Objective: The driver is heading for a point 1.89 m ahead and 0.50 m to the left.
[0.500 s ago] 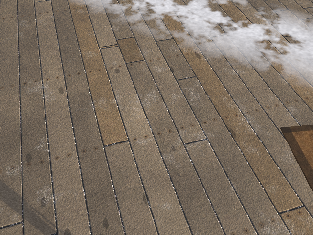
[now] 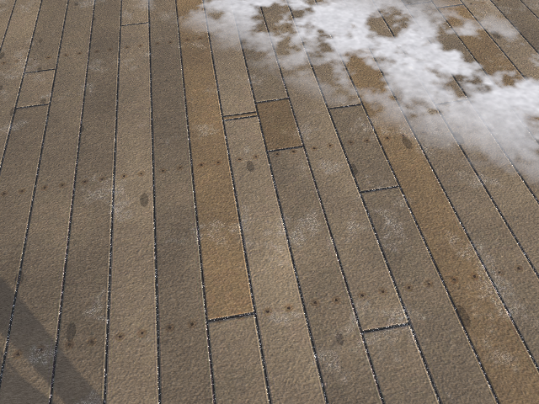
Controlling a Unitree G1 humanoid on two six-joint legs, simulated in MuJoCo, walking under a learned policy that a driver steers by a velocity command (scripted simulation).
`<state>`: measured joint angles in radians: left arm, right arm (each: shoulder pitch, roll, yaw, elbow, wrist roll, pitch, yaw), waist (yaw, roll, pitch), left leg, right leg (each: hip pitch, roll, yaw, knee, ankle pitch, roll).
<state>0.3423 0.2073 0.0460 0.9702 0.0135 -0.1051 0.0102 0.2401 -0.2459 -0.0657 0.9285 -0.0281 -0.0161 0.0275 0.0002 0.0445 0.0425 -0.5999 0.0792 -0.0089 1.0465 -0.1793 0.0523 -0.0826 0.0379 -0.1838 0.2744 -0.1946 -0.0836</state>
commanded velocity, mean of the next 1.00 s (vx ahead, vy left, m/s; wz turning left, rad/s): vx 0.09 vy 0.00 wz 0.38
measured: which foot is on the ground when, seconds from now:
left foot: up 0.00-0.20, down 0.22-0.78, up 0.80-1.00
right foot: down 0.00-0.24, up 0.26-0.76, down 0.78-1.00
